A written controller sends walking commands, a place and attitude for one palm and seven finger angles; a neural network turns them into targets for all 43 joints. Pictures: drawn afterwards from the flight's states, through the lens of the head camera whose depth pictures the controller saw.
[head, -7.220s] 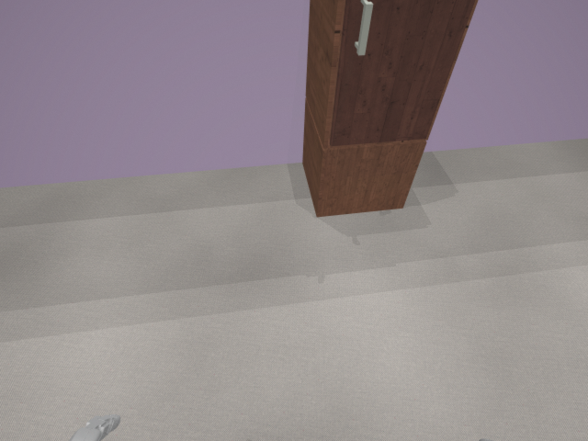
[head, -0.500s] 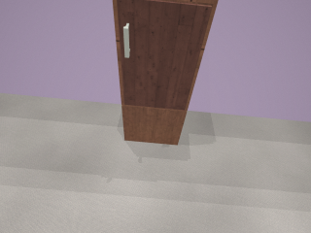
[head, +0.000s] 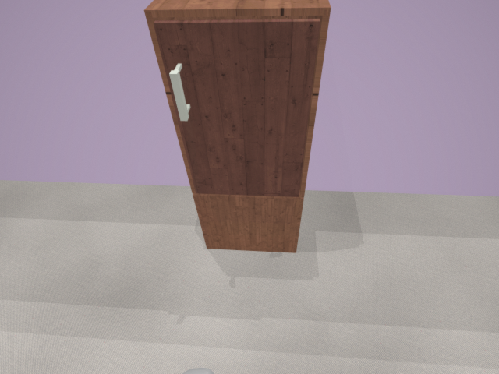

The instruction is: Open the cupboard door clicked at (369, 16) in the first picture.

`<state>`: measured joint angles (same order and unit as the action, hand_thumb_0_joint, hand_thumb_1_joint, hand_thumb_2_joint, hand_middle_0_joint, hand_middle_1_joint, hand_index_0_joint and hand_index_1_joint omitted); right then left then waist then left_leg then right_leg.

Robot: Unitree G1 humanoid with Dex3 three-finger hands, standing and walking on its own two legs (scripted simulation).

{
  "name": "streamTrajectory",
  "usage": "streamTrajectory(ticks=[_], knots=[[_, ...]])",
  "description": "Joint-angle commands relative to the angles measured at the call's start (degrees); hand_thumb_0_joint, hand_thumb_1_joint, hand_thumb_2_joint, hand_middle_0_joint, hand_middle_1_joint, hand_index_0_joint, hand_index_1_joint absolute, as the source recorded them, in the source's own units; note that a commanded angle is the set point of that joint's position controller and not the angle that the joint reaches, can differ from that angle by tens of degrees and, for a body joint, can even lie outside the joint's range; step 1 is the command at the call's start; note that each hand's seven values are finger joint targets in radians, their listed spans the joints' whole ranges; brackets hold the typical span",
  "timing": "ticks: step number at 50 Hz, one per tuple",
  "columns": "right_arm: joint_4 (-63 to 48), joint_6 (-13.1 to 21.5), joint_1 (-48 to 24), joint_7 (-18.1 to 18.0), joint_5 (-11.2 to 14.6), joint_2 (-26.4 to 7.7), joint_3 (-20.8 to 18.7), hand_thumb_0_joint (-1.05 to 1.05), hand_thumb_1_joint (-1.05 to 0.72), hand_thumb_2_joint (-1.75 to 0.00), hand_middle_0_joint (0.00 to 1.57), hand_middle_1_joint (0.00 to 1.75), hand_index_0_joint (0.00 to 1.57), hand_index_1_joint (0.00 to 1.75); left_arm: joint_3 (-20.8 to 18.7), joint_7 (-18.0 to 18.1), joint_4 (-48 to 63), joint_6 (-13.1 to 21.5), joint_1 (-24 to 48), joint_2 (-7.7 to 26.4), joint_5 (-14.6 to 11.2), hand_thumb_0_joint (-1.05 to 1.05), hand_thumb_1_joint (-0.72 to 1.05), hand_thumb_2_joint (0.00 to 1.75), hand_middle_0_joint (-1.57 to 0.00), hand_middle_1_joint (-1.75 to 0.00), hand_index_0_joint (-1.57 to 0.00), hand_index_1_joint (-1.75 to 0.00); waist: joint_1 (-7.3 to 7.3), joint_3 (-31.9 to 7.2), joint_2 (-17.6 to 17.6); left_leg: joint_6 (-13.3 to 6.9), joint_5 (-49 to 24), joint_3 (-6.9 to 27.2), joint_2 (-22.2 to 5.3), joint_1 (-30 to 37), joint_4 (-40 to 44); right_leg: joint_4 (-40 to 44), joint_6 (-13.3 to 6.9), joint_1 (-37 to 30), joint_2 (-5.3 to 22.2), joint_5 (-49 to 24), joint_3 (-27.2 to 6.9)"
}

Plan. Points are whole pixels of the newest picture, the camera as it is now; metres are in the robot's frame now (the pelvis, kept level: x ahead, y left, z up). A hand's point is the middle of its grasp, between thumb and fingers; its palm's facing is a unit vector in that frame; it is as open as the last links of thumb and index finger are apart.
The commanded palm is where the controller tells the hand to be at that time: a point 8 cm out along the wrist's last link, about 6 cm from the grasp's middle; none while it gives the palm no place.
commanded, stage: take the last steps up to it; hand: left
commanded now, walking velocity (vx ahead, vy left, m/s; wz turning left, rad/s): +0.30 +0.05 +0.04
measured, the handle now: (181, 92) +0.76 +0.21 +0.08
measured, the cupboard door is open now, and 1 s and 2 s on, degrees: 0 0 0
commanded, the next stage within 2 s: come to a stop and stand still in 0.44 s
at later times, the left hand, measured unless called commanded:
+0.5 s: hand out of the picture +0.15 +0.25 -0.19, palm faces +0.07 -0.99 -0.16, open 7.4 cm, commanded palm none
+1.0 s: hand (147, 302) +0.31 +0.25 -0.18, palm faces +0.02 -0.97 -0.23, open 7.3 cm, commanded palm none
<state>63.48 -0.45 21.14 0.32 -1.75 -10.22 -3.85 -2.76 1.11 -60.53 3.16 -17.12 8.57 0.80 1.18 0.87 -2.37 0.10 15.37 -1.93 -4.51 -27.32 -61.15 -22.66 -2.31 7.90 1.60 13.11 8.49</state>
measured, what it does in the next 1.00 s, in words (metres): walks ahead: left foot, then right foot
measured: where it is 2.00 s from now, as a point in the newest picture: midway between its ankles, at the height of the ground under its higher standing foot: outside the picture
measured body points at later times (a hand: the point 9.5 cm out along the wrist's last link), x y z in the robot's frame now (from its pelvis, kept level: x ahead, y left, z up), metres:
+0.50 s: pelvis +0.17 +0.08 +0.00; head +0.19 +0.10 +0.44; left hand +0.15 +0.31 -0.17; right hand +0.26 -0.15 -0.14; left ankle +0.18 +0.16 -0.75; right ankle +0.15 -0.05 -0.66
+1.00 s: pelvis +0.21 +0.07 -0.02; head +0.26 +0.06 +0.43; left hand +0.31 +0.30 -0.16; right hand +0.24 -0.16 -0.18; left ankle +0.17 +0.20 -0.70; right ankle +0.30 -0.05 -0.75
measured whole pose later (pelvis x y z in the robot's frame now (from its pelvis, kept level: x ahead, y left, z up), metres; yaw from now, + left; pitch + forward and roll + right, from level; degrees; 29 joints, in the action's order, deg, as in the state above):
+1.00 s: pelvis +0.21 +0.07 -0.02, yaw +0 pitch +0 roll +1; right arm 59.1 -3.0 11.3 -1.3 -0.4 -9.7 -3.9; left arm -2.6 2.2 -55.7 -1.7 -6.0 8.3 1.8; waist 0.5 7.1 -1.0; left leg 2.5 29.5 -1.0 -0.9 -20.9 -53.2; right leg -30.7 -0.7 21.9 4.4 8.3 5.2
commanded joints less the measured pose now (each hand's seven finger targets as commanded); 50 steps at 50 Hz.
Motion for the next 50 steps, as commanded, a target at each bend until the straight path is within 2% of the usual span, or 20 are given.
streamTrajectory(ticks=[1,5,10,12,13,14,15,16,19,22,28,30,33,34,35,37,38,40,43,50], knots=[[-3.56,0.66,-0.91,0.84,0.1,-0.47,-0.1,0.0,-0.9,-0.9,0.2,0.3,0.2,0.3,-0.23,-0.09,0.11,1.66,-5.03,5.31,0.29,0.0,0.9,0.9,-0.2,-0.3,-0.2,-0.3,-0.73,6.49,8.87,1.71,-6.06,-0.35,-2.56,-6.23,2.9,16.32,-3.78,3.85,13.84,0.62,-9.56],[-6.29,1.26,-7.76,1.52,0.27,-1.23,0.03,0.0,-0.9,-0.9,0.2,0.3,0.2,0.3,-0.25,-0.08,-1.64,2.16,-8.56,6.27,0.47,0.0,0.9,0.9,-0.2,-0.3,-0.2,-0.3,-2.1,6.68,9.53,1.63,-7.3,-1.31,-3.0,-8.67,10.89,15.12,-5.19,-0.8,14.38,-3.85,-9.25],[-8.83,2.47,-14.27,1.9,0.53,-0.68,0.62,0.0,-0.9,-0.9,0.2,0.3,0.2,0.3,-0.75,0.18,-2.96,1.71,-10.16,7.63,0.95,0.0,0.9,0.9,-0.2,-0.3,-0.2,-0.3,-3.51,6.62,9.41,0.29,-3.63,-3.4,-1.31,-1.46,22.78,10.44,-5.24,-2.04,15.84,-10.89,-8.61],[-8.21,3.14,-11.9,1.54,0.5,-1.49,0.55,0.0,-0.9,-0.9,0.2,0.3,0.2,0.3,-1.02,0.27,-3.28,1.25,-9.93,7.96,0.88,0.0,0.9,0.9,-0.2,-0.3,-0.2,-0.3,-2.33,4.11,9.49,-0.47,-2.94,-4.79,0.31,5.46,28.42,5.03,-4.29,-2.75,15.14,-15.05,-7.48],[-6.6,3.53,-7.55,1.07,0.26,-2.62,0.37,0.0,-0.9,-0.9,0.2,0.3,0.2,0.3,-1.0,0.23,-3.55,1.0,-9.73,7.75,0.62,0.0,0.9,0.9,-0.2,-0.3,-0.2,-0.3,-0.24,1.91,7.33,-0.79,-5.29,-6.32,2.27,14.1,32.42,-1.82,-3.04,-0.25,12.94,-18.81,-5.09],[-4.46,4.01,0.01,0.46,0.05,-5.94,-0.32,0.0,-0.9,-0.9,0.2,0.3,0.2,0.3,-0.7,0.05,-3.43,0.84,-10.21,6.24,0.43,0.0,0.9,0.9,-0.2,-0.3,-0.2,-0.3,2.69,-3.01,0.77,-1.79,-7.56,-3.47,0.52,26.62,34.92,-13.91,-1.53,4.95,9.81,-16.71,-2.82],[-3.01,4.45,6.85,-0.37,-0.52,-12.01,-1.68,0.0,-0.9,-0.9,0.2,0.3,0.2,0.3,-0.24,-0.35,-2.55,0.71,-12.65,3.27,-0.21,0.0,0.9,0.9,-0.2,-0.3,-0.2,-0.3,4.26,-10.21,-13.05,-6.51,-15.05,13.42,-13.65,39.59,36.17,-29.62,1.4,17.29,2.6,3.43,1.88],[-2.15,3.76,10.28,-0.99,0.4,-14.2,-1.89,0.0,-0.9,-0.9,0.2,0.3,0.2,0.3,0.23,-0.33,-0.88,0.73,-10.34,2.77,-0.04,0.0,0.9,0.9,-0.2,-0.3,-0.2,-0.3,4.96,-11.24,-15.48,-10.48,-20.6,22.24,-20.58,40.93,41.86,-41.8,1.68,24.33,-0.16,21.69,-1.99],[-4.27,4.06,-0.9,-1.69,0.79,-7.27,-0.1,0.0,-0.9,-0.9,0.2,0.3,0.2,0.3,-0.34,-0.82,-0.96,0.07,-4.09,3.25,0.13,0.0,0.9,0.9,-0.2,-0.3,-0.2,-0.3,1.57,-1.07,-2.76,-10.27,-19.34,12.81,-16.75,25.01,45.03,-48.12,1.31,25.7,5.83,11.78,-6.6],[-4.54,4.86,-4.0,-1.8,0.82,-4.23,1.07,0.0,-0.9,-0.9,0.2,0.3,0.2,0.3,-0.38,-1.07,-1.68,-1.39,-6.64,0.81,0.59,0.0,0.9,0.9,-0.2,-0.3,-0.2,-0.3,-1.73,1.23,-3.17,-8.12,-22.93,3.55,-12.19,16.7,47.73,-43.55,2.49,20.05,5.94,5.93,-6.31],[-4.8,4.65,-3.64,-2.08,0.56,-3.52,1.07,0.0,-0.9,-0.9,0.2,0.3,0.2,0.3,-0.46,-0.96,0.79,-3.04,-2.53,1.15,0.72,0.0,0.9,0.9,-0.2,-0.3,-0.2,-0.3,-2.37,3.28,-3.56,-9.54,-28.83,-0.25,-11.2,17.25,48.47,-30.96,3.67,20.56,5.64,0.55,-5.9],[-4.61,4.32,-4.38,-2.39,0.32,-3.98,1.31,0.0,-0.9,-0.9,0.2,0.3,0.2,0.3,0.03,-0.35,1.53,-3.1,-0.42,1.15,0.39,0.0,0.9,0.9,-0.2,-0.3,-0.2,-0.3,-2.43,3.0,-2.6,-8.69,-40.49,-1.13,-11.27,17.04,44.76,-22.14,3.61,15.22,4.41,0.02,-5.64],[-3.79,2.83,-4.64,-2.77,0.42,-5.56,0.77,0.0,-0.9,-0.9,0.2,0.3,0.2,0.3,0.11,0.2,1.83,-3.26,-0.53,2.85,0.38,0.0,0.9,0.9,-0.2,-0.3,-0.2,-0.3,-2.48,1.45,-2.99,-6.63,-40.46,-0.75,-10.76,19.77,38.63,-11.03,3.37,9.46,2.85,-2.3,-4.19],[-3.34,2.42,-4.36,-2.77,0.68,-5.27,0.65,0.0,-0.9,-0.9,0.2,0.3,0.2,0.3,-0.01,0.33,1.84,-3.08,-1.13,4.23,0.52,0.0,0.9,0.9,-0.2,-0.3,-0.2,-0.3,-3.04,1.8,-1.57,-5.03,-38.23,-0.69,-9.46,19.43,36.08,-6.11,3.5,7.24,2.83,-7.28,-4.05],[-3.41,2.06,-3.53,-2.77,1.0,-4.78,0.47,0.0,-0.9,-0.9,0.2,0.3,0.2,0.3,-0.4,0.48,1.9,-2.75,-2.5,6.4,0.69,0.0,0.9,0.9,-0.2,-0.3,-0.2,-0.3,-3.52,0.58,0.9,-2.82,-31.02,-1.79,-6.94,17.69,32.28,-2.75,3.23,3.09,4.66,-22.45,-5.97],[-3.57,0.71,0.11,-2.35,1.83,-2.38,0.01,0.0,-0.9,-0.9,0.2,0.3,0.2,0.3,-1.29,0.91,2.15,-2.34,-2.76,12.01,0.71,0.0,0.9,0.9,-0.2,-0.3,-0.2,-0.3,-1.95,-3.28,10.44,1.1,3.03,-4.51,1.93,8.48,21.37,-6.85,-5.84,-4.54,18.69,-60.01,-18.06],[-3.74,-0.08,0.26,-2.56,1.87,-1.81,-0.26,0.0,-0.9,-0.9,0.2,0.3,0.2,0.3,-1.43,0.85,2.4,-2.52,-2.87,13.01,0.48,0.0,0.9,0.9,-0.2,-0.3,-0.2,-0.3,-2.26,-4.2,10.22,1.42,17.45,-3.48,3.53,8.15,13.3,-4.44,-10.01,-3.84,22.54,-63.28,-17.53],[-4.54,-1.35,-3.13,-2.75,1.75,-2.02,-0.21,0.0,-0.9,-0.9,0.2,0.3,0.2,0.3,-1.86,1.66,3.46,-2.72,-0.6,11.84,0.52,0.0,0.9,0.9,-0.2,-0.3,-0.2,-0.3,-3.61,-6.08,13.3,1.41,21.82,1.69,3.53,5.81,0.08,-2.18,-13.04,-1.77,22.27,-57.75,-20.25],[-4.72,-2.06,-3.13,-2.25,1.64,-2.06,-0.6,0.0,-0.9,-0.9,0.2,0.3,0.2,0.3,-2.05,2.06,6.13,-3.45,5.67,11.08,0.7,0.0,0.9,0.9,-0.2,-0.3,-0.2,-0.3,-1.78,-7.22,9.19,2.11,17.01,3.6,3.24,3.67,-4.48,-1.24,-10.91,-0.07,19.09,-43.65,-16.25],[-5.7,-1.29,-1.13,-1.32,1.28,-1.17,-0.07,0.0,-0.9,-0.9,0.2,0.3,0.2,0.3,-2.88,1.57,7.51,-4.31,7.9,11.49,1.42,0.0,0.9,0.9,-0.2,-0.3,-0.2,-0.3,-1.17,-7.15,13.38,2.18,10.18,-0.55,3.52,10.86,19.58,0.93,-7.08,4.55,14.7,-14.75,-15.69]])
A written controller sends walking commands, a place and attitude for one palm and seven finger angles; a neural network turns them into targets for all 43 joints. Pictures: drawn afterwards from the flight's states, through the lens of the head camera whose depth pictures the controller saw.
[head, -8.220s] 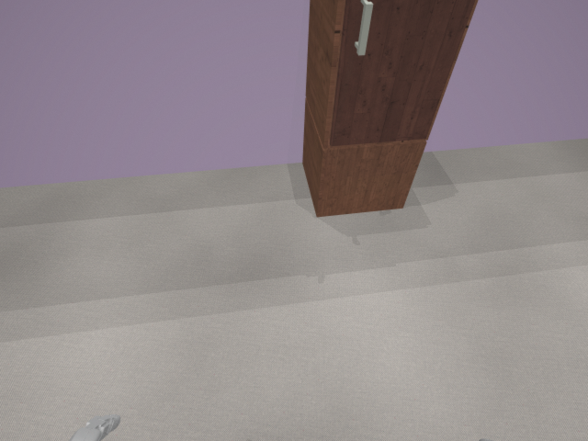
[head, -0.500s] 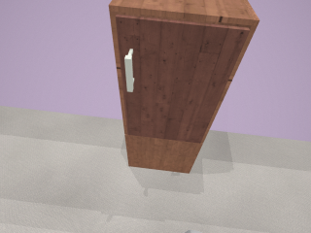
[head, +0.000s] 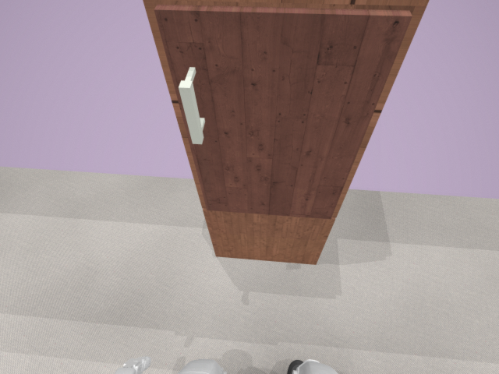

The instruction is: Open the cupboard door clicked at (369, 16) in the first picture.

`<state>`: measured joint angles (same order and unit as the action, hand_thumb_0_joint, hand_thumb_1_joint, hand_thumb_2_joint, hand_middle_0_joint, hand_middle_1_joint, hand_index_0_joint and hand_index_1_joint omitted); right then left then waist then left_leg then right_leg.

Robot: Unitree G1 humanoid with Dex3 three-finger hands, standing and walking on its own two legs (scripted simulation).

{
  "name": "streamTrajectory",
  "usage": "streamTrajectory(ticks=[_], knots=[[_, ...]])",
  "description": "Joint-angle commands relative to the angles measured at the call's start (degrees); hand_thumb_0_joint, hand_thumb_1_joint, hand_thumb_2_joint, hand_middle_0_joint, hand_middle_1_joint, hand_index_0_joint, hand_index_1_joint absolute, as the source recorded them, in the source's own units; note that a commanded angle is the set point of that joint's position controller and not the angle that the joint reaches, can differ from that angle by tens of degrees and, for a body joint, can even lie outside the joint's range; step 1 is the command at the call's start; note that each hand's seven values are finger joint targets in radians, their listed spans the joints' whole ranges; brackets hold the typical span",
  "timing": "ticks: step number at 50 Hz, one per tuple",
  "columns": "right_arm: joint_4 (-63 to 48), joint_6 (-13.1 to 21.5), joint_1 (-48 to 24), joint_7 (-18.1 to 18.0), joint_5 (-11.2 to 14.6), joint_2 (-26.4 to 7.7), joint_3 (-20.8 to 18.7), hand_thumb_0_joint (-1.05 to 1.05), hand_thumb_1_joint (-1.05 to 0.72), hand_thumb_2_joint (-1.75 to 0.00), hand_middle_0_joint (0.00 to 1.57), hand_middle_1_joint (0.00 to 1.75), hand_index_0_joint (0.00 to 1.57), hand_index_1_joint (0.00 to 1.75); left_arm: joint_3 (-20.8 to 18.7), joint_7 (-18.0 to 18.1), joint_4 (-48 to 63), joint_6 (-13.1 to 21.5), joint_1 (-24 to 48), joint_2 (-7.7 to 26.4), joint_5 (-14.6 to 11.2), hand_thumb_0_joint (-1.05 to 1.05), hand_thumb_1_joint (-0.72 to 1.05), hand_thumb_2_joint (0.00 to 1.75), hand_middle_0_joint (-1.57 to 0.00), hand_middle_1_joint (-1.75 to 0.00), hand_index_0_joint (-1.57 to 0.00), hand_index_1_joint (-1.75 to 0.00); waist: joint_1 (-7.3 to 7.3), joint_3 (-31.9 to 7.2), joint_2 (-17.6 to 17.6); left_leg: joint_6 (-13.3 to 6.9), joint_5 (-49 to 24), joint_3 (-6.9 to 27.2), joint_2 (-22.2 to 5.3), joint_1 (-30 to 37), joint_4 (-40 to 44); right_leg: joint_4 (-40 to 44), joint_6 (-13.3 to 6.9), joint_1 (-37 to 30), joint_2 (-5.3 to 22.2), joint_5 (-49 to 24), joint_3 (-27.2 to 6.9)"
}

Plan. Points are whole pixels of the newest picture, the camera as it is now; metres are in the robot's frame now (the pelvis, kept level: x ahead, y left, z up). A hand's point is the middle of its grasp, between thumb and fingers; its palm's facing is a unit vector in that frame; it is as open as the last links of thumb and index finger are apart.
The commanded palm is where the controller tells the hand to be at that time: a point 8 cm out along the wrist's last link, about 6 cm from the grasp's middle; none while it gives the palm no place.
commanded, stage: come to a stop and stand still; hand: left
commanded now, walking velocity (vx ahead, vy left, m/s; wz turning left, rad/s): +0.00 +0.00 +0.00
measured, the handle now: (194, 107) +0.55 +0.13 +0.09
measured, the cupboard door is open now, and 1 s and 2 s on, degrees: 0 0 0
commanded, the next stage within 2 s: look again from close up in 0.76 s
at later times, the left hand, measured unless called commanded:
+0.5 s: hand out of the picture -0.05 +0.25 -0.16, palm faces +0.02 -0.97 -0.24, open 7.4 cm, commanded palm none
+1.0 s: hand out of the picture -0.07 +0.23 -0.16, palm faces +0.04 -0.98 -0.18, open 7.4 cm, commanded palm none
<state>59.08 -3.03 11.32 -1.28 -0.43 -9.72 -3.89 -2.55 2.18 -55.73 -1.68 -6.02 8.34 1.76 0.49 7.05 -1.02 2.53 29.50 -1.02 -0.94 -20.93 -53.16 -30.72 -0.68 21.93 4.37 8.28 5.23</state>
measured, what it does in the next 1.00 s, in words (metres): steps on the spot: left foot, then right foot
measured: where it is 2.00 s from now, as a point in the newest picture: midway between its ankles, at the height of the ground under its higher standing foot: outside the picture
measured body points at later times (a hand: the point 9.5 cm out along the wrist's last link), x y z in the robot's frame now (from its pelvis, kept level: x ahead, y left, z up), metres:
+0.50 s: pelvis -0.06 +0.07 +0.00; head -0.07 +0.04 +0.45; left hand -0.05 +0.30 -0.14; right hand -0.03 -0.17 -0.16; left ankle -0.03 +0.13 -0.73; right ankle +0.02 -0.06 -0.73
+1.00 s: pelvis -0.07 +0.06 +0.01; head -0.08 +0.05 +0.46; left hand -0.07 +0.28 -0.15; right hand -0.06 -0.16 -0.16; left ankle -0.03 +0.13 -0.73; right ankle +0.02 -0.06 -0.73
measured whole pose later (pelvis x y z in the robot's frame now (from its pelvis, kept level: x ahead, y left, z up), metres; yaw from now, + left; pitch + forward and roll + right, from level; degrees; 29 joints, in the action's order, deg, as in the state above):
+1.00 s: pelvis -0.07 +0.06 +0.01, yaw +0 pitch -3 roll +1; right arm 60.2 0.1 18.1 -1.2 -1.2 -9.0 -0.3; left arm -0.2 1.0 -61.1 -0.3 -19.0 7.1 1.2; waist 0.4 0.2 -1.0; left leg -3.9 10.8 -4.4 3.3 -13.4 -26.2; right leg -27.5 -0.8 17.8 -0.5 9.7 -2.2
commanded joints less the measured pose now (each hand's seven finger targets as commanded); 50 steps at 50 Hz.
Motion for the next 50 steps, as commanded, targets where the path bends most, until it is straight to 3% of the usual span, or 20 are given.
streamTrajectory(ticks=[1,2,3,4,5,6,7,8,10,12,13,15,16,18,20,21,23,25,31,50], knots=[[-5.35,2.77,10.25,0.13,0.7,-6.45,-1.1,0.0,-0.9,-0.9,0.2,0.3,0.2,0.3,-2.4,2.99,4.19,1.19,-4.97,14.57,0.13,0.0,0.9,0.9,-0.2,-0.3,-0.2,-0.3,2.61,-25.9,8.13,0.74,-3.56,-5.1,1.82,4.88,16.65,-0.22,-7.33,-23.69,13.03,-36.46,-15.43],[-7.7,2.76,9.89,0.01,0.35,-3.92,-0.51,0.0,-0.9,-0.9,0.2,0.3,0.2,0.3,-2.54,2.64,6.01,0.7,-6.02,14.37,-0.28,0.0,0.9,0.9,-0.2,-0.3,-0.2,-0.3,1.33,-26.14,5.09,-0.72,-8.46,-3.97,1.8,7.01,25.95,-3.79,-6.25,-20.79,11.45,-20.76,-12.08],[-7.49,3.13,8.39,-0.12,0.0,-4.94,-0.19,0.0,-0.9,-0.9,0.2,0.3,0.2,0.3,-1.92,2.13,5.09,0.32,-6.23,10.92,-0.86,0.0,0.9,0.9,-0.2,-0.3,-0.2,-0.3,0.95,-21.89,-0.97,-1.56,-14.71,-3.28,-0.16,11.78,31.68,-4.9,-3.96,-12.84,7.51,-9.38,-7.91],[-9.06,3.58,8.87,0.12,-0.87,-8.03,-0.35,0.0,-0.9,-0.9,0.2,0.3,0.2,0.3,-0.85,1.39,5.49,-0.27,-5.54,7.46,-1.18,0.0,0.9,0.9,-0.2,-0.3,-0.2,-0.3,1.58,-16.01,-14.82,-4.23,-19.64,7.09,-8.22,11.26,35.42,-10.06,-0.54,-3.14,1.22,8.32,-1.62],[-11.24,2.79,4.7,-0.28,-1.51,-10.03,-0.8,0.0,-0.9,-0.9,0.2,0.3,0.2,0.3,-0.48,0.78,6.39,-1.01,-5.51,6.34,-1.16,0.0,0.9,0.9,-0.2,-0.3,-0.2,-0.3,0.03,-7.91,-20.68,-8.45,-27.09,12.66,-14.04,5.51,36.11,-14.71,0.78,3.73,-2.64,18.93,-1.27],[-12.45,2.34,2.1,-0.43,-1.58,-9.36,-0.5,0.0,-0.9,-0.9,0.2,0.3,0.2,0.3,-0.86,0.65,6.16,-1.95,-5.05,6.83,-0.64,0.0,0.9,0.9,-0.2,-0.3,-0.2,-0.3,0.1,-2.97,-16.04,-10.75,-21.58,11.65,-14.73,-0.83,37.7,-20.51,-0.12,3.77,-3.28,19.27,-4.34],[-12.78,2.4,1.18,-0.54,-1.45,-8.39,0.06,0.0,-0.9,-0.9,0.2,0.3,0.2,0.3,-0.81,0.43,5.91,-2.27,-4.56,7.23,-0.3,0.0,0.9,0.9,-0.2,-0.3,-0.2,-0.3,-0.42,1.24,-14.89,-10.1,-14.08,11.32,-12.95,-8.0,39.72,-22.57,-0.32,2.63,-3.05,17.72,-6.64],[-13.36,2.21,-1.36,-0.21,-1.44,-8.21,0.41,0.0,-0.9,-0.9,0.2,0.3,0.2,0.3,-0.88,0.0,5.42,-1.9,-6.19,7.08,-0.4,0.0,0.9,0.9,-0.2,-0.3,-0.2,-0.3,-1.67,4.03,-10.58,-10.2,-10.76,9.61,-11.2,-10.44,38.86,-23.32,-0.3,1.5,-3.28,15.16,-6.44],[-13.56,2.53,-1.59,0.38,-1.56,-8.28,0.91,0.0,-0.9,-0.9,0.2,0.3,0.2,0.3,-0.25,-0.75,4.96,-0.78,-9.31,6.01,-0.61,0.0,0.9,0.9,-0.2,-0.3,-0.2,-0.3,-2.82,5.11,-5.22,-10.43,-8.03,7.83,-10.26,-10.74,37.81,-16.88,0.03,-1.52,-3.44,12.08,-4.68],[-13.08,2.64,0.85,0.14,-1.3,-8.81,0.88,0.0,-0.9,-0.9,0.2,0.3,0.2,0.3,0.02,-0.98,4.15,0.09,-12.56,5.9,-0.49,0.0,0.9,0.9,-0.2,-0.3,-0.2,-0.3,-3.19,3.62,-0.11,-8.86,-0.96,8.33,-9.41,-8.16,35.3,-3.77,-0.12,-6.02,-3.45,8.74,-4.19],[-12.86,2.71,2.19,0.11,-0.97,-8.22,1.02,0.0,-0.9,-0.9,0.2,0.3,0.2,0.3,0.02,-0.89,4.18,0.64,-13.12,6.87,-0.32,0.0,0.9,0.9,-0.2,-0.3,-0.2,-0.3,-2.58,2.96,3.63,-7.51,1.25,7.59,-7.05,-7.2,33.14,2.04,-0.87,-6.65,-3.03,8.68,-8.06],[-12.23,2.61,5.39,0.1,-0.36,-6.47,1.59,0.0,-0.9,-0.9,0.2,0.3,0.2,0.3,0.28,-0.8,5.1,1.76,-11.64,9.03,-0.32,0.0,0.9,0.9,-0.2,-0.3,-0.2,-0.3,0.25,-0.1,7.39,-5.46,-3.2,3.47,-1.41,0.52,27.33,10.6,-4.79,0.23,3.7,19.21,-19.6],[-11.55,2.68,6.96,0.36,-0.54,-6.11,1.56,0.0,-0.9,-0.9,0.2,0.3,0.2,0.3,0.32,-0.9,5.69,1.8,-10.28,9.82,-0.41,0.0,0.9,0.9,-0.2,-0.3,-0.2,-0.3,1.96,-2.06,4.07,-5.18,-6.75,2.69,0.01,7.17,26.83,12.13,-5.82,4.75,4.76,22.85,-20.7],[-9.93,2.33,9.78,0.43,-0.7,-6.7,1.26,0.0,-0.9,-0.9,0.2,0.3,0.2,0.3,0.01,-0.72,6.12,1.84,-7.36,10.22,-0.5,0.0,0.9,0.9,-0.2,-0.3,-0.2,-0.3,3.07,-4.14,11.15,-5.4,-4.51,3.0,-0.9,10.36,25.54,13.2,-4.27,8.45,2.55,28.45,-17.85],[-9.12,2.7,10.81,0.39,-0.93,-6.62,1.05,0.0,-0.9,-0.9,0.2,0.3,0.2,0.3,0.06,-0.59,6.24,1.67,-7.38,8.95,-0.41,0.0,0.9,0.9,-0.2,-0.3,-0.2,-0.3,3.0,-4.18,9.14,-5.84,-3.21,4.85,-2.13,9.88,29.09,11.0,-3.54,7.83,1.02,25.62,-15.22],[-8.82,3.17,10.5,0.35,-1.05,-7.0,1.27,0.0,-0.9,-0.9,0.2,0.3,0.2,0.3,0.11,-0.65,5.96,1.74,-8.36,8.21,-0.5,0.0,0.9,0.9,-0.2,-0.3,-0.2,-0.3,2.51,-4.5,5.21,-6.18,-2.84,6.69,-3.33,7.92,32.56,8.61,-3.04,5.02,-0.26,21.15,-14.08],[-8.75,3.89,7.53,0.25,-1.08,-7.63,1.5,0.0,-0.9,-0.9,0.2,0.3,0.2,0.3,0.29,-0.83,4.61,1.81,-11.2,7.29,-0.62,0.0,0.9,0.9,-0.2,-0.3,-0.2,-0.3,0.24,-4.03,-1.44,-6.73,1.03,10.19,-6.27,1.97,39.01,4.2,-2.18,-2.22,-2.43,12.2,-10.61],[-8.26,4.24,5.76,0.11,-0.88,-7.6,1.71,0.0,-0.9,-0.9,0.2,0.3,0.2,0.3,0.41,-0.9,3.01,1.91,-13.38,6.71,-0.38,0.0,0.9,0.9,-0.2,-0.3,-0.2,-0.3,-1.17,-5.04,-4.13,-6.84,1.97,10.73,-6.77,-0.25,40.92,2.72,-2.18,-6.57,-2.69,8.39,-9.2],[-5.09,3.86,7.07,0.09,-0.77,-7.11,2.19,0.0,-0.9,-0.9,0.2,0.3,0.2,0.3,0.76,-0.93,0.28,1.92,-14.49,6.14,-0.34,0.0,0.9,0.9,-0.2,-0.3,-0.2,-0.3,-1.27,-2.18,0.46,-6.54,3.72,9.75,-5.45,-2.73,40.82,5.82,-2.38,-7.76,-1.72,12.17,-11.4],[-0.74,4.21,9.41,-0.14,-0.68,-5.28,2.49,0.0,-0.9,-0.9,0.2,0.3,0.2,0.3,1.25,-0.76,-2.85,2.69,-14.74,4.56,-0.38,0.0,0.9,0.9,-0.2,-0.3,-0.2,-0.3,0.12,-0.99,2.08,-5.73,-0.6,8.38,-4.33,1.12,37.92,9.75,-2.55,-3.02,-0.78,14.89,-14.52]])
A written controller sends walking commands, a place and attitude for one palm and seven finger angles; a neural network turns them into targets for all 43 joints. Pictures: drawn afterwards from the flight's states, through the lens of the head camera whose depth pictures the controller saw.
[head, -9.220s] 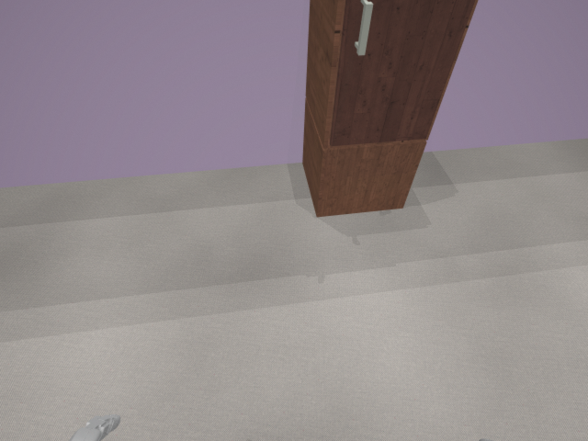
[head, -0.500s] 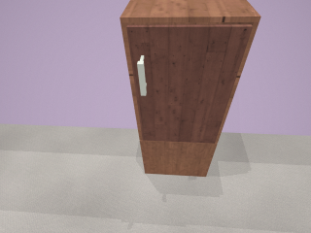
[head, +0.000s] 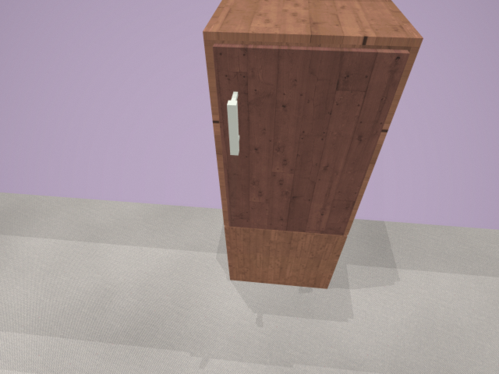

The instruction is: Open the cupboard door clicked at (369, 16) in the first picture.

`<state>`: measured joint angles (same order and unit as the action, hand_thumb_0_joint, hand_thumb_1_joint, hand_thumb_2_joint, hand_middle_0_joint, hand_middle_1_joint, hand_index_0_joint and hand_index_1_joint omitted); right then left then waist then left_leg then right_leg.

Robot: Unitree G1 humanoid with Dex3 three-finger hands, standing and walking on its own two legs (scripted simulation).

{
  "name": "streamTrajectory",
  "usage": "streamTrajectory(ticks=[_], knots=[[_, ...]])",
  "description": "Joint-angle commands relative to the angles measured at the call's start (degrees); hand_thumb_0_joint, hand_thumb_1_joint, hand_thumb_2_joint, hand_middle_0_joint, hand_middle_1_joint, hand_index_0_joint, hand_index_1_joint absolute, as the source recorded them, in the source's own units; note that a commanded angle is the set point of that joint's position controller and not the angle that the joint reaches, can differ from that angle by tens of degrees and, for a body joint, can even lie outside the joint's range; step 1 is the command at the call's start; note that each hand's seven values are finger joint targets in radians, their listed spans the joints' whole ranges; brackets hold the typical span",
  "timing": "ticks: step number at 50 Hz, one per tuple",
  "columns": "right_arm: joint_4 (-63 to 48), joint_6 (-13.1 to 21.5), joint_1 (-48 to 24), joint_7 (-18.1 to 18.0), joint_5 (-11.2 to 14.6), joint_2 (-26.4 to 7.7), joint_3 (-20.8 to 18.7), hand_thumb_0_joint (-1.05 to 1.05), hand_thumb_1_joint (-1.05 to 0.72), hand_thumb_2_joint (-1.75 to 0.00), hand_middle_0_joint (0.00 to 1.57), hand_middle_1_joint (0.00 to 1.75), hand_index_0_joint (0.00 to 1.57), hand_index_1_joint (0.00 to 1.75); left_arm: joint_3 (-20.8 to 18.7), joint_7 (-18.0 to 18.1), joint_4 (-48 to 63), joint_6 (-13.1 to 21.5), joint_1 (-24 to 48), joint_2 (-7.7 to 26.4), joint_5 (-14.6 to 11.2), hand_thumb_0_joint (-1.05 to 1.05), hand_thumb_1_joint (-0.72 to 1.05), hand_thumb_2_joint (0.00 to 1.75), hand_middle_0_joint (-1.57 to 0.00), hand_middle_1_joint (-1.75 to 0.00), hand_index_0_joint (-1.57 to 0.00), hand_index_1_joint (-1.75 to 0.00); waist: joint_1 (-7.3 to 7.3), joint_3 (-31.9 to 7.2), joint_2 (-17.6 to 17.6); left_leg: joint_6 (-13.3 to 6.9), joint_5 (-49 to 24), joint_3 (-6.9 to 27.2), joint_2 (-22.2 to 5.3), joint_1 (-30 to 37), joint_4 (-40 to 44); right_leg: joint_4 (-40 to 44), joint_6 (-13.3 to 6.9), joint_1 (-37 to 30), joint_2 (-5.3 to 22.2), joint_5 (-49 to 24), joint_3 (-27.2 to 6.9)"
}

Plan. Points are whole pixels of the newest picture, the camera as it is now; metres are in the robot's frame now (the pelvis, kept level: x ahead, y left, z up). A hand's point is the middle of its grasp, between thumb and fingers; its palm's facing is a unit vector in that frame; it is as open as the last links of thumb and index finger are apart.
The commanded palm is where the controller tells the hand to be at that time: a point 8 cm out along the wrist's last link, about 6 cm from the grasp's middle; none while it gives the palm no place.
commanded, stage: look again from close up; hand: left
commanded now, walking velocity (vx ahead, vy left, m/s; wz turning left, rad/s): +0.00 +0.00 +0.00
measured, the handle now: (234, 124) +0.62 +0.07 +0.09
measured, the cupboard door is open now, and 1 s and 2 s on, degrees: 0 0 0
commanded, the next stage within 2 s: shuffle to correct the standing spot in 0.32 s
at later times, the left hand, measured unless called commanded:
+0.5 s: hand out of the picture +0.03 +0.13 -0.17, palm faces +0.04 -0.98 -0.18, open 7.4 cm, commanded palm none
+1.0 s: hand out of the picture +0.14 +0.08 -0.15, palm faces +0.00 -0.97 -0.26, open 7.3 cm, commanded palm none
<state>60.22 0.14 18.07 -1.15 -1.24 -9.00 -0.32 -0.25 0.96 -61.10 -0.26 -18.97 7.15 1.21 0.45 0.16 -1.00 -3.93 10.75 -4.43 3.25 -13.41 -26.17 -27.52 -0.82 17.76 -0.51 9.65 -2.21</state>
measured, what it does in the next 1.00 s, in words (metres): steps to the right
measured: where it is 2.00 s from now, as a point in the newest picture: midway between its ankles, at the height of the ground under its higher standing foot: outside the picture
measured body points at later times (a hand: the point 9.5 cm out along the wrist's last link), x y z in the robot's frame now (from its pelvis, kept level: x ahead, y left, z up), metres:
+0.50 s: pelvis +0.04 -0.03 +0.00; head +0.05 -0.04 +0.45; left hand +0.03 +0.19 -0.15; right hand +0.03 -0.24 -0.16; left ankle +0.04 +0.07 -0.74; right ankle +0.09 -0.12 -0.74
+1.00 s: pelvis +0.10 -0.10 +0.01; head +0.13 -0.12 +0.46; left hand +0.14 +0.14 -0.13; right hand +0.15 -0.33 -0.16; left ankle +0.09 +0.05 -0.68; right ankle +0.09 -0.14 -0.74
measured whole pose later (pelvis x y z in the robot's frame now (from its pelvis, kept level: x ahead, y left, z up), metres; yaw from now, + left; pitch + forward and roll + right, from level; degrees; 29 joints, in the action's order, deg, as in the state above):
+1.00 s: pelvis +0.10 -0.10 +0.01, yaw -3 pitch +1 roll +3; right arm 58.1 -2.0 9.5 -2.4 -0.2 -10.8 -2.2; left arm -1.4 2.2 -57.9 0.9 -14.2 8.7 1.0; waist -1.1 4.1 0.3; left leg 2.1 23.6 -0.2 1.2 -22.6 -49.4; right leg -24.0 -6.6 11.5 -3.3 13.0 1.0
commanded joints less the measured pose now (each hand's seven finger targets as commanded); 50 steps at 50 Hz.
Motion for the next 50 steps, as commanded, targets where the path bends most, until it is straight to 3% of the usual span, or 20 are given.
streamTrajectory(ticks=[1,6,13,21,23,26,29,31,32,33,34,35,36,37,38,39,41,43,46,50], knots=[[-1.84,1.09,2.79,-0.28,0.13,-6.0,-1.07,0.0,-0.9,-0.9,0.2,0.3,0.2,0.3,-1.05,0.44,2.48,1.28,-1.97,5.83,0.16,0.0,0.9,0.9,-0.2,-0.3,-0.2,-0.3,0.1,5.61,1.6,0.76,18.35,11.7,-8.49,-6.56,10.91,6.51,-2.3,0.78,4.06,13.41,-6.99],[-1.77,1.18,2.16,-0.35,0.09,-6.29,-1.11,0.0,-0.9,-0.9,0.2,0.3,0.2,0.3,-1.13,0.39,2.13,1.17,-2.71,5.6,0.28,0.0,0.9,0.9,-0.2,-0.3,-0.2,-0.3,-0.35,5.94,0.1,0.61,20.34,12.69,-9.14,-8.07,12.51,5.05,-2.06,-0.56,3.46,11.22,-5.85],[-1.43,1.44,2.78,-0.43,0.24,-5.73,-0.94,0.0,-0.9,-0.9,0.2,0.3,0.2,0.3,-0.97,0.44,1.66,1.52,-2.57,5.61,0.12,0.0,0.9,0.9,-0.2,-0.3,-0.2,-0.3,-0.16,4.64,1.63,0.74,17.13,11.55,-8.46,-6.1,11.09,6.82,-2.07,-1.09,4.31,11.09,-7.05],[0.26,2.01,4.33,-0.65,0.46,-4.29,-0.09,0.0,-0.9,-0.9,0.2,0.3,0.2,0.3,-0.57,0.65,0.88,2.16,-1.98,5.55,-0.38,0.0,0.9,0.9,-0.2,-0.3,-0.2,-0.3,0.21,3.54,2.93,1.41,7.45,9.31,-7.71,-2.79,8.63,8.53,-2.5,-2.63,5.29,6.93,-8.0],[0.51,1.99,4.27,-0.83,0.23,-4.83,-0.33,0.0,-0.9,-0.9,0.2,0.3,0.2,0.3,-0.97,0.31,0.74,1.88,-2.16,5.79,-0.32,0.0,0.9,0.9,-0.2,-0.3,-0.2,-0.3,0.23,3.01,3.35,1.28,9.94,8.88,-8.4,-1.65,7.33,7.6,-2.77,-1.56,4.59,9.24,-7.95],[-0.17,1.68,3.88,-1.37,-0.08,-7.05,-1.32,0.0,-0.9,-0.9,0.2,0.3,0.2,0.3,-1.8,-0.55,2.31,0.85,-1.34,5.97,0.16,0.0,0.9,0.9,-0.2,-0.3,-0.2,-0.3,0.32,3.87,0.02,0.05,15.3,11.43,-12.27,-1.51,9.71,2.95,-2.9,1.76,2.34,9.59,-5.39],[-1.46,1.31,2.5,-2.1,-0.27,-9.96,-2.89,0.0,-0.9,-0.9,0.2,0.3,0.2,0.3,-2.75,-1.6,4.47,-0.08,-0.75,5.64,0.8,0.0,0.9,0.9,-0.2,-0.3,-0.2,-0.3,-0.02,5.89,-3.52,-3.41,18.35,17.48,-19.36,-1.07,13.35,-6.22,-2.38,6.87,-0.19,8.31,-1.46],[-2.11,1.66,1.51,-2.56,-0.3,-10.86,-3.51,0.0,-0.9,-0.9,0.2,0.3,0.2,0.3,-3.13,-2.07,5.29,-0.33,-0.55,4.87,0.97,0.0,0.9,0.9,-0.2,-0.3,-0.2,-0.3,-0.29,5.26,-4.59,-5.99,10.44,18.51,-23.38,1.19,12.55,-11.45,-1.87,9.16,0.24,9.73,0.13],[-2.08,1.83,1.23,-2.66,-0.41,-10.73,-3.61,0.0,-0.9,-0.9,0.2,0.3,0.2,0.3,-3.28,-2.22,5.65,-0.36,-0.65,4.53,0.98,0.0,0.9,0.9,-0.2,-0.3,-0.2,-0.3,-0.42,4.7,-4.36,-6.48,4.98,17.61,-23.7,1.8,10.97,-11.49,-1.72,8.68,0.84,10.88,0.38],[-2.06,1.95,1.01,-2.73,-0.52,-10.56,-3.64,0.0,-0.9,-0.9,0.2,0.3,0.2,0.3,-3.39,-2.34,5.7,-0.21,-1.02,4.21,0.94,0.0,0.9,0.9,-0.2,-0.3,-0.2,-0.3,-0.7,3.77,-3.44,-6.19,-0.93,15.4,-23.2,2.22,8.49,-9.56,-1.72,6.8,1.0,10.52,0.68],[-2.2,1.99,0.3,-2.74,-0.51,-10.09,-3.44,0.0,-0.9,-0.9,0.2,0.3,0.2,0.3,-3.41,-2.38,5.33,0.14,-2.64,3.93,0.95,0.0,0.9,0.9,-0.2,-0.3,-0.2,-0.3,-1.66,2.76,-2.36,-4.66,-6.29,12.03,-20.55,0.97,4.41,-4.32,-2.01,2.28,1.06,5.77,0.31],[-2.24,2.13,0.07,-2.7,-0.38,-8.72,-3.0,0.0,-0.9,-0.9,0.2,0.3,0.2,0.3,-3.62,-2.09,4.53,0.77,-5.04,4.53,0.97,0.0,0.9,0.9,-0.2,-0.3,-0.2,-0.3,-2.46,1.34,1.73,-1.61,-9.0,6.38,-14.92,-2.71,-2.13,0.73,-2.58,-4.7,2.72,-6.94,-3.53],[-2.65,2.43,0.81,-2.54,0.27,-5.8,-2.34,0.0,-0.9,-0.9,0.2,0.3,0.2,0.3,-4.05,-1.18,3.47,1.41,-7.43,7.86,1.02,0.0,0.9,0.9,-0.2,-0.3,-0.2,-0.3,-2.34,-1.89,10.8,2.14,-1.38,-0.97,-7.96,-9.62,-11.24,2.41,-3.77,-13.93,10.27,-25.12,-12.84],[-2.97,2.12,0.75,-2.17,0.62,-3.47,-1.65,0.0,-0.9,-0.9,0.2,0.3,0.2,0.3,-4.13,-0.38,2.74,1.56,-8.65,10.45,0.3,0.0,0.9,0.9,-0.2,-0.3,-0.2,-0.3,-2.65,-3.48,14.68,4.23,18.72,-2.2,-3.57,-13.76,-18.77,4.63,-6.8,-17.98,17.49,-41.49,-17.55],[-2.63,1.42,0.63,-2.44,0.87,-4.06,-1.76,0.0,-0.9,-0.9,0.2,0.3,0.2,0.3,-3.86,0.36,2.71,1.87,-8.23,10.04,0.0,0.0,0.9,0.9,-0.2,-0.3,-0.2,-0.3,-2.51,-4.53,11.8,4.28,22.25,2.99,-4.5,-12.51,-23.71,4.87,-7.9,-16.65,18.67,-48.26,-17.87],[-2.35,1.08,0.55,-2.49,1.03,-3.01,-1.69,0.0,-0.9,-0.9,0.2,0.3,0.2,0.3,-3.5,1.1,2.88,1.96,-6.46,9.2,-0.02,0.0,0.9,0.9,-0.2,-0.3,-0.2,-0.3,-1.59,-3.07,8.85,4.32,21.3,4.37,-4.82,-12.77,-25.26,4.25,-7.69,-15.11,18.69,-52.01,-16.58],[-2.02,0.76,-0.62,-2.03,1.4,-2.52,-1.49,0.0,-0.9,-0.9,0.2,0.3,0.2,0.3,-3.1,1.59,3.49,2.33,-3.82,9.64,-0.07,0.0,0.9,0.9,-0.2,-0.3,-0.2,-0.3,-1.31,-3.49,3.75,4.6,18.38,5.28,-4.54,-13.2,-25.86,2.93,-7.82,-16.74,17.37,-53.84,-13.45],[-2.18,-0.04,-1.96,-1.67,1.39,-2.44,-1.59,0.0,-0.9,-0.9,0.2,0.3,0.2,0.3,-2.97,1.69,3.65,2.29,-3.21,10.0,-0.11,0.0,0.9,0.9,-0.2,-0.3,-0.2,-0.3,-1.6,-4.1,1.98,5.27,15.31,4.74,-3.62,-12.23,-23.81,3.91,-6.86,-17.6,15.78,-51.23,-11.22],[-3.27,-1.29,-3.32,-1.24,1.25,-4.07,-2.01,0.0,-0.9,-0.9,0.2,0.3,0.2,0.3,-3.22,1.96,3.7,1.81,-3.17,10.93,-0.18,0.0,0.9,0.9,-0.2,-0.3,-0.2,-0.3,-2.3,-4.17,5.55,6.01,12.48,4.62,-2.71,-13.3,-23.88,4.64,-4.88,-19.71,15.51,-50.83,-9.99],[-4.74,-2.5,-5.08,-0.92,1.04,-5.74,-2.68,0.0,-0.9,-0.9,0.2,0.3,0.2,0.3,-3.48,2.27,4.53,1.29,-2.96,10.94,-0.08,0.0,0.9,0.9,-0.2,-0.3,-0.2,-0.3,-2.56,-2.31,7.94,6.43,11.08,5.71,-2.26,-14.89,-26.23,5.49,-4.11,-19.04,15.57,-48.65,-9.62]])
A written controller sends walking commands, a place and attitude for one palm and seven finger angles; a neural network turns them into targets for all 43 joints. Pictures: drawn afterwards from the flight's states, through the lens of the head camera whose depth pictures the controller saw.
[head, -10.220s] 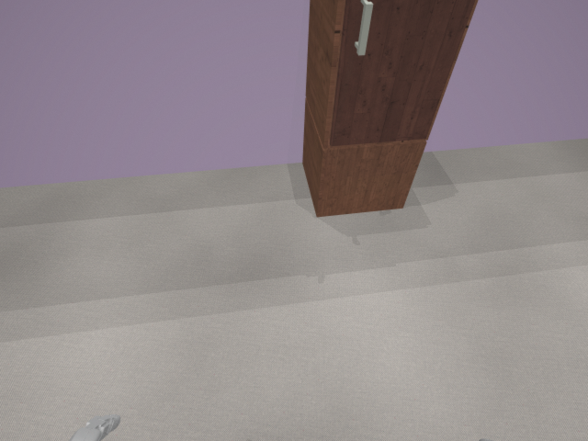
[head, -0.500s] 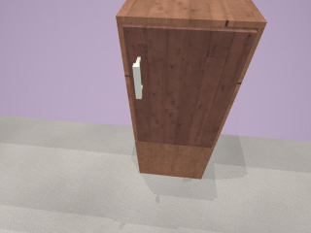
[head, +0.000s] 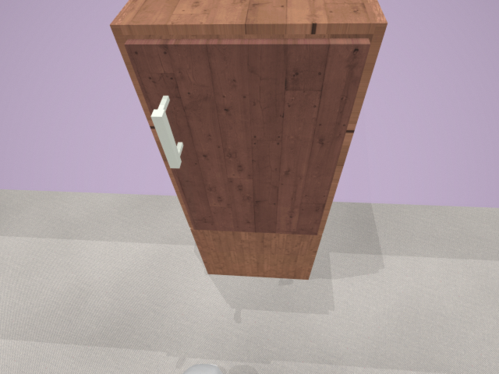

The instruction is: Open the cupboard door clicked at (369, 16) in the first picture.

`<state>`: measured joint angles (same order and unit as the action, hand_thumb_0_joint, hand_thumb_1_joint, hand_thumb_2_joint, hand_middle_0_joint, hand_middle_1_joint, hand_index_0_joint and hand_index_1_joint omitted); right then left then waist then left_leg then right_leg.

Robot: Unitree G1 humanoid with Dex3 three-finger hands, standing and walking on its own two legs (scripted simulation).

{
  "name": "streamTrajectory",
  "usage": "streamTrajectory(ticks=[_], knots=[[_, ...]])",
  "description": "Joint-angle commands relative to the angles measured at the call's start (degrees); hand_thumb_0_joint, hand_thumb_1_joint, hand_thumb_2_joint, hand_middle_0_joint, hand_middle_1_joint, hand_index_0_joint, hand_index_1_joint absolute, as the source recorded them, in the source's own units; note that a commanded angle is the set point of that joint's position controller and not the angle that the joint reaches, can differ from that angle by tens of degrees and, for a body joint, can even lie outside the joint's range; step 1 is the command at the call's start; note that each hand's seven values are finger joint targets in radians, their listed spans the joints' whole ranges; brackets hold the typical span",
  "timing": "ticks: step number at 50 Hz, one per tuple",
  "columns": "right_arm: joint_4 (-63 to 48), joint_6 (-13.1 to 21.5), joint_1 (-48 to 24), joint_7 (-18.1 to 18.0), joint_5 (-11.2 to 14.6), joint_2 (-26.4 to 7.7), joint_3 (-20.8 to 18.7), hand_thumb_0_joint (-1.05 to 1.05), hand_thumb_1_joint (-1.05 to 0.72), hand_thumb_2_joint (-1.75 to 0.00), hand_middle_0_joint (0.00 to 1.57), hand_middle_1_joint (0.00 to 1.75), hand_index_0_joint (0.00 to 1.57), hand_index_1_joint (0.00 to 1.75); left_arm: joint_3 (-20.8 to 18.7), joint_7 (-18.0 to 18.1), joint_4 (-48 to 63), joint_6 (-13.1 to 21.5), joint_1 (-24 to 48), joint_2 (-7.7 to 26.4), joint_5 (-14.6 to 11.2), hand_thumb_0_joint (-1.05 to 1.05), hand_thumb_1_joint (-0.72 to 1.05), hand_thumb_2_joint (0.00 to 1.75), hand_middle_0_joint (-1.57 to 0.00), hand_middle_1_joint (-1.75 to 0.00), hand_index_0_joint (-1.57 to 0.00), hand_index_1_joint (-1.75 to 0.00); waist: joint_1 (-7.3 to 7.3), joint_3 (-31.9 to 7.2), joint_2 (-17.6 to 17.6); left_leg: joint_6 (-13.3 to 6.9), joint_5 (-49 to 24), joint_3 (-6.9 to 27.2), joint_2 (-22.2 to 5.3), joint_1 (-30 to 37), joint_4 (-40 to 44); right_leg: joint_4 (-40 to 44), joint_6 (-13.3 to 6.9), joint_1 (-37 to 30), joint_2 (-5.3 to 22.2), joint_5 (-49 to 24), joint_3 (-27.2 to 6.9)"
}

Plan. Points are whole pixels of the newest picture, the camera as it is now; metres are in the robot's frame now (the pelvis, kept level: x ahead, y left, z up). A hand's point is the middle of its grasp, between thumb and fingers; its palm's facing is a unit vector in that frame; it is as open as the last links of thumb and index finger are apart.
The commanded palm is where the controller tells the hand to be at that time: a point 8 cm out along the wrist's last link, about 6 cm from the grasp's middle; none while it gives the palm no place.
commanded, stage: come to a stop and stand still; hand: left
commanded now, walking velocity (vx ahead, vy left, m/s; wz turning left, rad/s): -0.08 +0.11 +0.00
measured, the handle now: (170, 133) +0.51 +0.20 +0.08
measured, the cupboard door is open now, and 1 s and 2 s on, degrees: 0 0 0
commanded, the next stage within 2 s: none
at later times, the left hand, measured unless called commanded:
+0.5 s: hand out of the picture -0.01 +0.27 -0.17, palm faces +0.05 -0.96 -0.28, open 7.4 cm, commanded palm none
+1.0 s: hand out of the picture -0.14 +0.27 -0.18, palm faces +0.05 -0.98 -0.18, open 7.4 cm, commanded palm none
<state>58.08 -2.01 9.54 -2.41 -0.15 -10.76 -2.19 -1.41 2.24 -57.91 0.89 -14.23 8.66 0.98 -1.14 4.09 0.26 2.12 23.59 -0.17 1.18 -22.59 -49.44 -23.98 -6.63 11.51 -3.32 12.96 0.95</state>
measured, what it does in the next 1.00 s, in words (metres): walks backwards: left foot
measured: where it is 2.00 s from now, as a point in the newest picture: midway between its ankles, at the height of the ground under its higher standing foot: outside the picture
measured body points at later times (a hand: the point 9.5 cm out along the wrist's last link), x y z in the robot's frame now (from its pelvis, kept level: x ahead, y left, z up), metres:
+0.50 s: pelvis -0.05 +0.07 -0.01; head -0.08 +0.04 +0.44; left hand -0.01 +0.32 -0.14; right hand +0.02 -0.16 -0.16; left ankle -0.01 +0.17 -0.75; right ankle -0.01 -0.04 -0.74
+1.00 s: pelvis -0.12 +0.10 -0.01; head -0.12 +0.10 +0.44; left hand -0.14 +0.32 -0.17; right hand -0.08 -0.14 -0.16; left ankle -0.02 +0.17 -0.74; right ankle -0.01 -0.03 -0.74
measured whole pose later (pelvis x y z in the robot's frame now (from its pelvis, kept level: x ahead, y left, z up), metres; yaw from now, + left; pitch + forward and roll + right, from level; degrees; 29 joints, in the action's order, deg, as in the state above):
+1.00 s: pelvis -0.12 +0.10 -0.01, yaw +1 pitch -3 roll +0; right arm 58.0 -1.8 15.9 -1.1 -1.4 -10.3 -1.1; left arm -0.4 0.8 -60.0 -1.9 -20.6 8.9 1.3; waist -0.1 2.0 -0.1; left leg -2.7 16.2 -0.7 4.0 -18.8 -28.7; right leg -29.5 -1.4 19.2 -1.3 18.2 -3.9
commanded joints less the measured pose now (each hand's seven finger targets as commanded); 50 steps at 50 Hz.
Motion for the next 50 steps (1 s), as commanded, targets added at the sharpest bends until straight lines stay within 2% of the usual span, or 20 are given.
streamTrajectory(ticks=[1,6,9,10,11,12,13,14,17,19,20,21,23,24,27,34,37,40,45,50], knots=[[-2.96,-0.58,2.87,0.42,-0.03,-4.27,-0.89,0.0,-0.9,-0.9,0.2,0.3,0.2,0.3,-2.23,1.01,1.59,0.06,-7.69,9.4,0.16,0.0,0.9,0.9,-0.2,-0.3,-0.2,-0.3,-0.92,-5.62,7.07,0.41,-1.95,1.8,-0.21,-5.65,-3.4,2.23,1.59,-12.09,18.24,-50.55,-12.85],[-3.93,-0.83,1.4,1.01,-0.09,-3.82,-0.96,0.0,-0.9,-0.9,0.2,0.3,0.2,0.3,-2.08,0.86,2.82,0.05,-7.0,9.18,0.31,0.0,0.9,0.9,-0.2,-0.3,-0.2,-0.3,-0.6,-4.26,6.22,0.25,-3.78,2.29,-0.74,-3.64,-1.58,4.76,-0.12,-7.78,17.47,-36.25,-13.53],[-4.26,-0.3,1.1,1.29,0.05,-2.99,-0.64,0.0,-0.9,-0.9,0.2,0.3,0.2,0.3,-1.87,0.73,3.21,0.21,-6.36,9.33,0.61,0.0,0.9,0.9,-0.2,-0.3,-0.2,-0.3,-0.22,-3.6,6.92,-0.06,-3.11,1.85,-1.65,-0.64,5.02,6.3,-2.03,-5.24,17.5,-26.4,-14.34],[-10.19,1.56,-0.97,0.75,-0.08,-4.4,-0.55,0.0,-0.9,-0.9,0.2,0.3,0.2,0.3,-1.76,3.15,4.31,1.59,-10.44,10.47,0.84,0.0,0.9,0.9,-0.2,-0.3,-0.2,-0.3,0.05,-8.88,0.67,1.16,8.25,-0.51,4.05,-4.66,-0.01,-0.67,3.22,-15.82,19.16,-80.55,-24.0],[-10.05,1.52,1.53,1.08,0.17,-3.29,-1.17,0.0,-0.9,-0.9,0.2,0.3,0.2,0.3,-2.28,2.79,5.82,1.77,-10.75,13.35,0.95,0.0,0.9,0.9,-0.2,-0.3,-0.2,-0.3,0.8,-13.18,0.94,-2.07,-2.66,3.34,-0.26,-5.11,-1.08,-6.97,3.38,-18.54,18.87,-70.06,-16.92],[-10.64,1.2,-0.3,1.25,0.56,-3.17,-1.04,0.0,-0.9,-0.9,0.2,0.3,0.2,0.3,-2.05,2.35,5.52,1.86,-10.22,11.9,0.59,0.0,0.9,0.9,-0.2,-0.3,-0.2,-0.3,-0.43,-12.71,-1.85,-2.17,-3.94,2.36,-0.46,-4.39,0.32,-5.12,0.13,-15.37,18.7,-57.7,-16.55],[-11.45,1.19,0.96,1.48,0.87,-2.57,-0.8,0.0,-0.9,-0.9,0.2,0.3,0.2,0.3,-1.78,2.23,5.86,1.89,-8.05,12.57,0.68,0.0,0.9,0.9,-0.2,-0.3,-0.2,-0.3,1.1,-13.68,-1.33,-1.83,-4.3,2.55,-0.25,-2.32,3.23,-3.23,-3.89,-14.57,18.14,-46.91,-16.19],[-12.05,1.19,0.78,1.71,0.51,-2.13,-0.53,0.0,-0.9,-0.9,0.2,0.3,0.2,0.3,-1.92,2.01,6.92,1.58,-6.1,12.46,0.99,0.0,0.9,0.9,-0.2,-0.3,-0.2,-0.3,0.84,-11.41,-1.51,-1.75,-2.67,1.52,-0.38,0.96,7.47,-2.11,-4.3,-10.18,17.41,-38.04,-14.23],[-10.94,1.66,5.32,1.52,0.13,-2.63,-0.33,0.0,-0.9,-0.9,0.2,0.3,0.2,0.3,-0.37,1.54,6.82,0.54,-3.04,10.27,0.75,0.0,0.9,0.9,-0.2,-0.3,-0.2,-0.3,2.83,-4.32,8.63,-2.5,-6.61,0.63,-0.17,11.79,21.89,1.14,-0.11,5.2,13.33,-8.86,-11.47],[-10.06,2.31,7.21,1.47,-0.29,-5.6,-0.59,0.0,-0.9,-0.9,0.2,0.3,0.2,0.3,-0.29,0.98,6.85,-0.09,-1.99,9.76,0.24,0.0,0.9,0.9,-0.2,-0.3,-0.2,-0.3,2.68,-0.03,4.96,-3.84,-8.67,3.55,-3.08,15.06,25.77,2.72,2.61,13.49,9.46,11.54,-10.08],[-10.12,2.69,6.74,1.39,-0.78,-7.56,-0.65,0.0,-0.9,-0.9,0.2,0.3,0.2,0.3,-0.4,0.68,6.92,-0.28,-2.32,9.12,-0.05,0.0,0.9,0.9,-0.2,-0.3,-0.2,-0.3,1.97,1.15,-0.7,-5.23,-8.05,7.32,-6.65,11.92,28.23,2.76,3.84,13.54,7.08,14.44,-9.23],[-10.36,2.87,5.91,1.24,-1.11,-8.85,-0.57,0.0,-0.9,-0.9,0.2,0.3,0.2,0.3,-0.63,0.38,7.33,-0.11,-2.72,9.61,-0.07,0.0,0.9,0.9,-0.2,-0.3,-0.2,-0.3,1.05,1.64,-2.68,-6.11,-6.04,8.61,-7.99,8.04,29.34,2.41,4.2,10.56,5.69,11.67,-8.46],[-9.19,2.46,5.37,1.53,-1.37,-6.52,0.13,0.0,-0.9,-0.9,0.2,0.3,0.2,0.3,-0.2,0.22,6.4,-1.18,-2.3,8.92,0.34,0.0,0.9,0.9,-0.2,-0.3,-0.2,-0.3,1.03,4.44,-6.81,-5.42,7.46,9.74,-6.6,0.92,34.09,0.97,4.15,8.23,5.5,16.16,-7.41],[-9.0,2.52,5.39,1.57,-1.4,-6.69,0.28,0.0,-0.9,-0.9,0.2,0.3,0.2,0.3,-0.11,0.12,6.48,-1.44,-3.46,8.84,0.61,0.0,0.9,0.9,-0.2,-0.3,-0.2,-0.3,0.3,5.15,-7.89,-5.99,10.25,10.54,-6.78,-2.59,35.71,-0.82,4.55,5.67,4.67,13.83,-6.41],[-8.62,2.6,5.77,1.37,-1.37,-7.32,0.33,0.0,-0.9,-0.9,0.2,0.3,0.2,0.3,-0.16,-0.33,5.61,-1.3,-5.27,8.25,0.49,0.0,0.9,0.9,-0.2,-0.3,-0.2,-0.3,-0.04,3.27,-0.59,-6.17,9.25,10.51,-6.56,-2.74,35.72,-1.1,4.63,3.69,4.45,12.14,-6.58],[-6.65,2.82,5.83,1.16,-1.05,-8.42,0.32,0.0,-0.9,-0.9,0.2,0.3,0.2,0.3,-0.38,-0.73,4.64,-1.49,-6.34,8.1,0.55,0.0,0.9,0.9,-0.2,-0.3,-0.2,-0.3,-0.64,-1.41,-2.48,-7.05,11.39,12.75,-7.74,-2.75,37.65,-5.43,5.05,0.67,3.58,9.44,-4.04],[-5.61,2.48,5.74,1.16,-1.03,-8.46,0.22,0.0,-0.9,-0.9,0.2,0.3,0.2,0.3,-0.28,-0.81,3.39,-1.68,-7.33,7.63,0.5,0.0,0.9,0.9,-0.2,-0.3,-0.2,-0.3,-0.69,-1.02,-3.25,-7.14,13.47,12.86,-7.9,-4.53,37.88,-5.77,4.9,-0.06,3.62,9.95,-4.63],[-4.73,2.09,5.87,1.19,-1.09,-7.84,0.22,0.0,-0.9,-0.9,0.2,0.3,0.2,0.3,-0.32,-0.85,2.33,-1.7,-8.42,7.25,0.62,0.0,0.9,0.9,-0.2,-0.3,-0.2,-0.3,-0.92,0.28,-1.33,-6.98,14.26,12.24,-7.09,-6.47,37.01,-4.46,4.69,-0.54,3.92,11.71,-5.98],[-3.2,1.55,7.9,1.09,-1.16,-6.37,-0.04,0.0,-0.9,-0.9,0.2,0.3,0.2,0.3,-0.33,-0.93,1.29,-1.34,-8.17,7.45,0.49,0.0,0.9,0.9,-0.2,-0.3,-0.2,-0.3,1.02,-0.23,0.98,-5.24,10.25,8.82,-3.51,0.86,31.23,1.71,3.23,7.66,5.64,18.94,-11.2],[-1.92,0.81,10.63,0.83,-1.29,-5.25,-0.62,0.0,-0.9,-0.9,0.2,0.3,0.2,0.3,-0.93,-1.0,0.81,-1.83,-6.25,7.57,0.45,0.0,0.9,0.9,-0.2,-0.3,-0.2,-0.3,3.37,-2.57,3.15,-4.06,5.18,5.14,-1.03,9.25,23.44,4.34,2.9,16.4,6.32,22.39,-11.49]])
